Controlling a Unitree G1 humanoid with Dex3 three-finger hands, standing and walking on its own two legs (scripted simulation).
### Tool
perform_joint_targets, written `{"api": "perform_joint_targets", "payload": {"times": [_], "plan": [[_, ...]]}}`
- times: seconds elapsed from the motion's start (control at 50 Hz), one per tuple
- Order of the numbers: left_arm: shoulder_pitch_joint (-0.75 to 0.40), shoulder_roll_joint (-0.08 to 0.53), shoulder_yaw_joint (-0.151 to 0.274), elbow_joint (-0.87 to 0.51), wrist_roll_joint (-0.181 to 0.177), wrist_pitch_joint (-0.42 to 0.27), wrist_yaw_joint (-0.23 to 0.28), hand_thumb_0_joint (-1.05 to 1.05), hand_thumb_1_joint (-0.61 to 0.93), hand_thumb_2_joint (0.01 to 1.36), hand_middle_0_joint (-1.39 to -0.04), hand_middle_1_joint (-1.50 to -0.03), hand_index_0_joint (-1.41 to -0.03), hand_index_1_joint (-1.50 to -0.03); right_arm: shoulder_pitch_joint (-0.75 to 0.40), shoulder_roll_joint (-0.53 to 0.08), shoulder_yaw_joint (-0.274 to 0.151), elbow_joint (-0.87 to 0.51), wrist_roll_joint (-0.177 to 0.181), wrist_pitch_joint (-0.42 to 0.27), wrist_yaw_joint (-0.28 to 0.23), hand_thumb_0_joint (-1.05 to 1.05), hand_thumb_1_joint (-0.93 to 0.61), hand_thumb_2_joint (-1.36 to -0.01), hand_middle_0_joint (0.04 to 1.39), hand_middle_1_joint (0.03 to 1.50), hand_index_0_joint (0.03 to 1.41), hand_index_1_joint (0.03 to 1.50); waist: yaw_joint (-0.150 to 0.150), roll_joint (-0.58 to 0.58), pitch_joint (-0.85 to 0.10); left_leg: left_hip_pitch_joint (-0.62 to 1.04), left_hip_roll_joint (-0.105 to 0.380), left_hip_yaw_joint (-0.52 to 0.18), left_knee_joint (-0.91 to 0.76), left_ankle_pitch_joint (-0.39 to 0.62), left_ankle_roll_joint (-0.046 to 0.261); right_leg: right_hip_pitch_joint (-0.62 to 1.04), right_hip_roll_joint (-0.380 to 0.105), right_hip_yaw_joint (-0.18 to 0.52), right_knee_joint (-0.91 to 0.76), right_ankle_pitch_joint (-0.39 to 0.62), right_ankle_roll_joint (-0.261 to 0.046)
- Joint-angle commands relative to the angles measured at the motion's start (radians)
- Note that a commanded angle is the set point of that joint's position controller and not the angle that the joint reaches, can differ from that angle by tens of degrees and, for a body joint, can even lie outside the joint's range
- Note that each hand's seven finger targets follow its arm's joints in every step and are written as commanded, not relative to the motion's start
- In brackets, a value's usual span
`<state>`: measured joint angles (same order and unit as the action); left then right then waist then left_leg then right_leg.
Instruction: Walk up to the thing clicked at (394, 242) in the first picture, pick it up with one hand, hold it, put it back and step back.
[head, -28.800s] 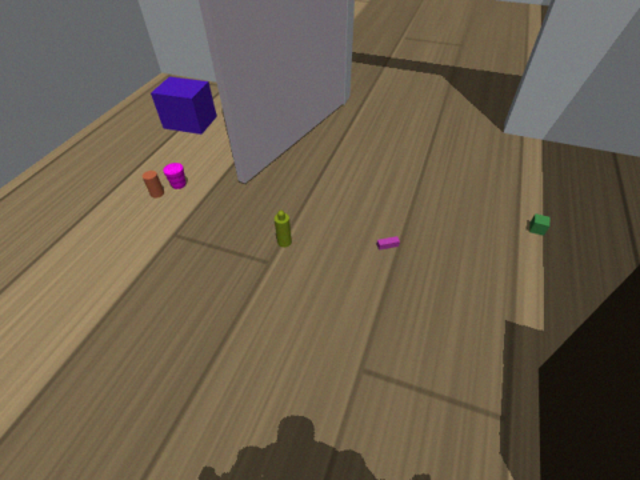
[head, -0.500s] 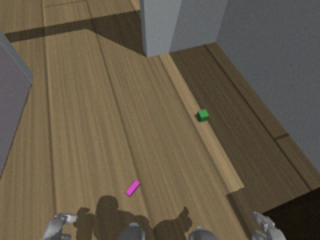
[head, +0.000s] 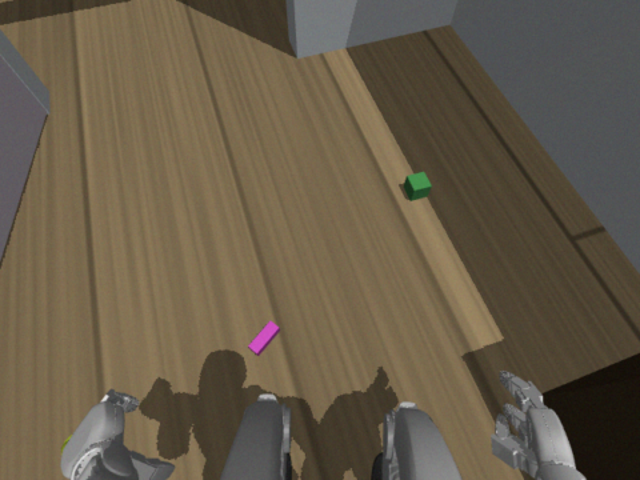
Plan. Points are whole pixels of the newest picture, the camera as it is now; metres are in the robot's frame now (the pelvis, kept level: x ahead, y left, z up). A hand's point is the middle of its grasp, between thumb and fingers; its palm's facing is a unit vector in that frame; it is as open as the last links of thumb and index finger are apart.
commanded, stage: rise first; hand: left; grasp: from above
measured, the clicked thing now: (264, 338) +0.42 +0.19 -0.61
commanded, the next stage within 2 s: approach in 1.72 s
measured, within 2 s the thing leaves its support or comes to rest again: neither
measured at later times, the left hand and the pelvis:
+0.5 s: hand (200, 369) +0.30 +0.27 -0.35, palm faces -0.29 -0.23 -0.93, open 11.9 cm; pelvis -0.08 +0.00 -0.20, yaw -3 degrees
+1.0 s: hand (224, 345) +0.37 +0.25 -0.44, palm faces -0.30 -0.29 -0.91, open 11.5 cm; pelvis -0.07 +0.01 -0.28, yaw -5 degrees
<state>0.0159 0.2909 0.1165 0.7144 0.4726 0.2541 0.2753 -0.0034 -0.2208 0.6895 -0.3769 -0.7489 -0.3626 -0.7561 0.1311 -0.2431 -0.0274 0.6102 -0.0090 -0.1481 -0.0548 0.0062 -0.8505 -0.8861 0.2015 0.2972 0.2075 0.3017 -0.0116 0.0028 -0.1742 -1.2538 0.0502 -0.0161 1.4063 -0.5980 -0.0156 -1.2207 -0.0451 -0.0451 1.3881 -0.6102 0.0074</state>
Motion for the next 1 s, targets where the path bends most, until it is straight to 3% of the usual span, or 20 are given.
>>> {"api": "perform_joint_targets", "payload": {"times": [0.0, 0.12, 0.14, 0.16, 0.2, 0.26, 0.34, 0.36, 0.42, 0.46, 0.54, 0.56, 0.6, 0.66, 0.8, 0.86, 0.9, 0.94, 0.96, 0.98], "plan": [[-0.209, 0.115, -0.005, -0.04, 0.108, -0.035, 0.127, 0.0, -0.31, 0.773, -0.309, -0.8, -0.301, -0.807, 0.023, -0.149, -0.062, -0.043, -0.005, -0.032, -0.014, 0.0, -0.887, -0.892, 0.201, 0.299, 0.2, 0.299, -0.034, 0.058, -0.37, 0.123, -0.04, 0.004, -0.042, 0.273, 0.011, 0.003, 0.043, 0.009, -0.019, 0.267, -0.039], [-0.417, 0.162, -0.008, 0.132, 0.214, -0.016, 0.275, 0.0, -0.353, 0.825, -0.309, -0.805, -0.293, -0.82, 0.008, -0.163, -0.056, 0.054, -0.027, -0.035, 0.001, 0.0, -0.899, -0.897, 0.2, 0.299, 0.2, 0.299, -0.037, 0.06, -0.532, -0.031, -0.037, -0.002, 0.15, 0.335, 0.006, -0.162, 0.051, -0.004, 0.155, 0.328, -0.036], [-0.445, 0.208, 0.021, 0.159, 0.234, -0.007, 0.301, 0.0, -0.345, 0.823, -0.311, -0.81, -0.298, -0.823, 0.009, -0.171, -0.057, 0.068, -0.032, -0.034, 0.004, 0.0, -0.895, -0.895, 0.2, 0.3, 0.2, 0.299, -0.017, 0.062, -0.568, -0.043, -0.036, 0.001, 0.176, 0.336, 0.005, -0.171, 0.05, -0.005, 0.178, 0.333, -0.035], [-0.487, 0.241, 0.037, 0.187, 0.256, 0.004, 0.327, 0.0, -0.34, 0.827, -0.315, -0.801, -0.3, -0.816, 0.003, -0.173, -0.054, 0.078, -0.038, -0.032, 0.007, 0.0, -0.892, -0.895, 0.2, 0.3, 0.2, 0.3, -0.014, 0.072, -0.585, -0.073, -0.035, 0.007, 0.203, 0.326, 0.004, -0.182, 0.049, -0.004, 0.201, 0.337, -0.034], [-0.634, 0.255, 0.024, 0.215, 0.282, 0.023, 0.367, 0.0, -0.297, 0.79, -0.336, -0.803, -0.332, -0.807, -0.002, -0.168, -0.047, 0.088, -0.052, -0.031, 0.019, 0.0, -0.895, -0.895, 0.2, 0.3, 0.2, 0.3, -0.037, 0.058, -0.639, -0.124, -0.032, 0.015, 0.262, 0.283, 0.011, -0.202, 0.047, 0.0, 0.227, 0.325, -0.029], [-0.74, 0.297, 0.038, 0.334, 0.297, 0.052, 0.395, 0.0, -0.257, 0.771, -0.384, -0.739, -0.372, -0.75, -0.016, -0.157, -0.036, 0.117, -0.076, -0.043, 0.038, 0.0, -0.892, -0.895, 0.2, 0.3, 0.2, 0.3, -0.038, 0.047, -0.643, -0.229, -0.031, 0.024, 0.332, 0.178, 0.021, -0.265, 0.044, 0.007, 0.253, 0.211, -0.022], [-0.836, 0.262, -0.004, 0.446, 0.289, 0.071, 0.384, 0.0, -0.186, 0.728, -0.463, -0.65, -0.442, -0.671, -0.032, -0.139, -0.039, 0.149, -0.103, -0.06, 0.074, 0.0, -0.887, -0.895, 0.201, 0.3, 0.2, 0.3, -0.054, 0.072, -0.636, -0.312, -0.033, 0.025, 0.392, 0.067, 0.022, -0.365, 0.045, 0.011, 0.282, 0.039, -0.024], [-0.855, 0.286, 0.001, 0.467, 0.289, 0.071, 0.379, 0.0, -0.175, 0.72, -0.469, -0.65, -0.45, -0.67, -0.037, -0.145, -0.04, 0.154, -0.105, -0.065, 0.083, 0.0, -0.888, -0.895, 0.201, 0.3, 0.201, 0.3, -0.053, 0.084, -0.627, -0.32, -0.035, 0.023, 0.402, 0.041, 0.023, -0.402, 0.048, 0.006, 0.294, -0.009, -0.027], [-0.959, 0.315, 0.002, 0.486, 0.302, 0.057, 0.367, 0.0, -0.151, 0.702, -0.489, -0.642, -0.473, -0.66, -0.024, -0.142, -0.042, 0.165, -0.117, -0.07, 0.113, 0.0, -0.891, -0.897, 0.2, 0.3, 0.2, 0.3, -0.092, 0.066, -0.613, -0.418, -0.038, 0.023, 0.47, -0.009, 0.032, -0.423, 0.053, 0.023, 0.314, -0.087, -0.022], [-1.01, 0.3, -0.009, 0.511, 0.308, 0.051, 0.364, 0.0, -0.133, 0.683, -0.496, -0.648, -0.485, -0.659, -0.014, -0.145, -0.041, 0.184, -0.119, -0.077, 0.127, 0.0, -0.891, -0.897, 0.2, 0.3, 0.2, 0.3, -0.119, 0.079, -0.602, -0.43, -0.038, 0.016, 0.49, -0.038, 0.032, -0.477, 0.057, 0.003, 0.353, -0.097, -0.025], [-1.095, 0.363, 0.033, 0.578, 0.323, 0.037, 0.376, 0.0, -0.125, 0.675, -0.477, -0.678, -0.479, -0.676, 0.028, -0.172, -0.034, 0.211, -0.124, -0.092, 0.153, 0.0, -0.891, -0.897, 0.201, 0.3, 0.201, 0.3, -0.145, 0.092, -0.58, -0.477, -0.035, 0.005, 0.53, -0.061, 0.037, -0.533, 0.052, -0.015, 0.415, -0.077, -0.023], [-1.117, 0.347, 0.038, 0.601, 0.315, 0.034, 0.379, 0.0, -0.123, 0.668, -0.472, -0.69, -0.477, -0.684, 0.041, -0.176, -0.033, 0.211, -0.126, -0.097, 0.159, 0.0, -0.893, -0.898, 0.201, 0.3, 0.201, 0.3, -0.158, 0.088, -0.583, -0.482, -0.033, 0.0, 0.539, -0.065, 0.037, -0.555, 0.051, -0.023, 0.434, -0.074, -0.023], [-1.164, 0.392, 0.07, 0.621, 0.323, 0.027, 0.391, 0.0, -0.128, 0.669, -0.465, -0.699, -0.473, -0.691, 0.056, -0.19, -0.032, 0.228, -0.129, -0.106, 0.17, 0.0, -0.895, -0.898, 0.201, 0.3, 0.201, 0.3, -0.158, 0.124, -0.587, -0.478, -0.031, -0.006, 0.547, -0.075, 0.036, -0.595, 0.046, -0.032, 0.464, -0.061, -0.024], [-1.204, 0.375, 0.085, 0.697, 0.316, 0.031, 0.399, 0.0, -0.156, 0.69, -0.455, -0.703, -0.458, -0.7, 0.088, -0.207, -0.03, 0.25, -0.133, -0.122, 0.193, 0.0, -0.898, -0.9, 0.201, 0.3, 0.201, 0.3, -0.18, 0.166, -0.569, -0.445, -0.024, -0.027, 0.549, -0.068, 0.026, -0.659, 0.038, -0.057, 0.518, -0.015, -0.027], [-1.303, 0.388, 0.106, 0.802, 0.354, 0.034, 0.419, 0.0, -0.156, 0.683, -0.429, -0.739, -0.44, -0.726, 0.144, -0.242, -0.025, 0.286, -0.144, -0.139, 0.245, 0.0, -0.898, -0.899, 0.2, 0.3, 0.2, 0.3, -0.207, 0.278, -0.536, -0.435, -0.017, -0.043, 0.586, -0.021, 0.009, -0.758, 0.038, -0.08, 0.617, 0.055, -0.04], [-1.319, 0.398, 0.113, 0.825, 0.352, 0.026, 0.415, 0.0, -0.163, 0.677, -0.408, -0.776, -0.427, -0.754, 0.166, -0.245, -0.026, 0.294, -0.148, -0.145, 0.266, 0.0, -0.899, -0.899, 0.2, 0.3, 0.2, 0.3, -0.226, 0.258, -0.527, -0.479, -0.02, -0.033, 0.623, 0.001, 0.016, -0.756, 0.044, -0.079, 0.631, 0.068, -0.037], [-1.328, 0.425, 0.129, 0.829, 0.355, 0.018, 0.411, 0.0, -0.163, 0.678, -0.406, -0.779, -0.425, -0.757, 0.18, -0.254, -0.028, 0.292, -0.148, -0.146, 0.277, 0.0, -0.897, -0.898, 0.2, 0.3, 0.2, 0.3, -0.223, 0.255, -0.528, -0.5, -0.022, -0.025, 0.642, 0.014, 0.019, -0.747, 0.046, -0.076, 0.632, 0.069, -0.035], [-1.342, 0.425, 0.132, 0.847, 0.353, 0.012, 0.405, 0.0, -0.161, 0.671, -0.399, -0.801, -0.424, -0.773, 0.195, -0.254, -0.027, 0.299, -0.159, -0.152, 0.294, 0.0, -0.898, -0.898, 0.2, 0.3, 0.2, 0.3, -0.246, 0.219, -0.515, -0.538, -0.021, -0.019, 0.671, 0.021, 0.026, -0.725, 0.049, -0.078, 0.635, 0.072, -0.029], [-1.343, 0.463, 0.149, 0.828, 0.361, 0.007, 0.407, 0.0, -0.168, 0.68, -0.398, -0.796, -0.42, -0.772, 0.201, -0.261, -0.028, 0.299, -0.155, -0.152, 0.298, 0.0, -0.897, -0.898, 0.2, 0.3, 0.2, 0.3, -0.225, 0.222, -0.54, -0.54, -0.023, -0.011, 0.68, 0.034, 0.027, -0.711, 0.051, -0.073, 0.633, 0.081, -0.028], [-1.339, 0.469, 0.16, 0.844, 0.36, 0.005, 0.407, 0.0, -0.146, 0.657, -0.407, -0.793, -0.434, -0.764, 0.203, -0.261, -0.029, 0.299, -0.157, -0.154, 0.303, 0.0, -0.898, -0.898, 0.2, 0.3, 0.2, 0.3, -0.231, 0.226, -0.542, -0.538, -0.022, -0.011, 0.69, 0.048, 0.027, -0.709, 0.05, -0.074, 0.644, 0.091, -0.028]]}}
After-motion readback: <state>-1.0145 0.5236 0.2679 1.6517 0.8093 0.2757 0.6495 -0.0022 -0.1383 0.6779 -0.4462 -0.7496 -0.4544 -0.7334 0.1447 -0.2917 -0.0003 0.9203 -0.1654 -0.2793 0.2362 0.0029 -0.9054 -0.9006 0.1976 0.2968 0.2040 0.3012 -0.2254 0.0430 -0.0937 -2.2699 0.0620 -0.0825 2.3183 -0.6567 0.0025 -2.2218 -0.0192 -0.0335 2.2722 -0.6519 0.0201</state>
